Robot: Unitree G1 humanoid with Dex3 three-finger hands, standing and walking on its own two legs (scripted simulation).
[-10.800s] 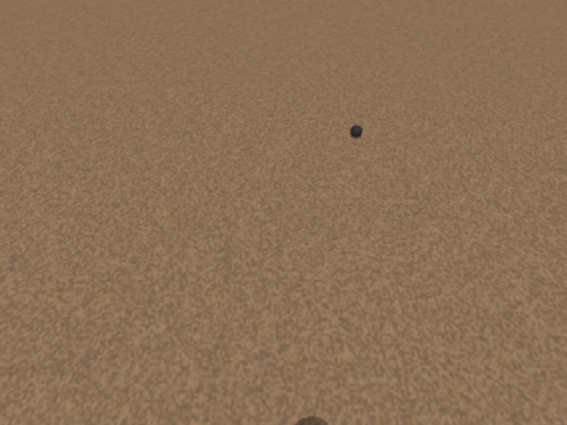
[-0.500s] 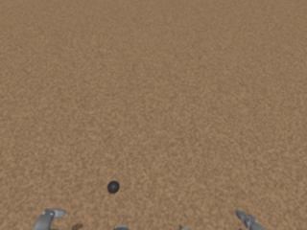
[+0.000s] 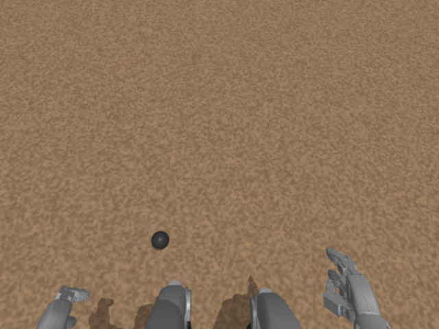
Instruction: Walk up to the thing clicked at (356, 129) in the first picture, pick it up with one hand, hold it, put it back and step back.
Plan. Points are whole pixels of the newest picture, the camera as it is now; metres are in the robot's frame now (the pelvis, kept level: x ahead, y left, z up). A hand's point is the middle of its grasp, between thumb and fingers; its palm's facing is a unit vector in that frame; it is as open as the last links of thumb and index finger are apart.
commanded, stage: rise first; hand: left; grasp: from above
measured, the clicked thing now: (160, 239) +0.43 +0.22 -0.63
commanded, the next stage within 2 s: approach in 1.86 s
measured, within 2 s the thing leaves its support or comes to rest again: neither
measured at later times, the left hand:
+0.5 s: hand (117, 276) +0.26 +0.27 -0.34, palm faces -0.44 -0.39 -0.81, open 14.0 cm
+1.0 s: hand (127, 255) +0.33 +0.28 -0.44, palm faces -0.46 -0.11 -0.88, open 14.2 cm
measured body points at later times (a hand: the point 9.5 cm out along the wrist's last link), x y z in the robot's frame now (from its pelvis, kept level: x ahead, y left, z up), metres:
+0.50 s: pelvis -0.05 -0.01 -0.19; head +0.15 +0.00 +0.21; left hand +0.28 +0.29 -0.29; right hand +0.12 -0.28 -0.33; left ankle +0.04 +0.12 -0.63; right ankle +0.01 -0.14 -0.63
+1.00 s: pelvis -0.08 +0.00 -0.28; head +0.14 +0.04 +0.11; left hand +0.35 +0.29 -0.39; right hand +0.00 -0.29 -0.40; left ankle +0.03 +0.12 -0.63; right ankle +0.01 -0.14 -0.63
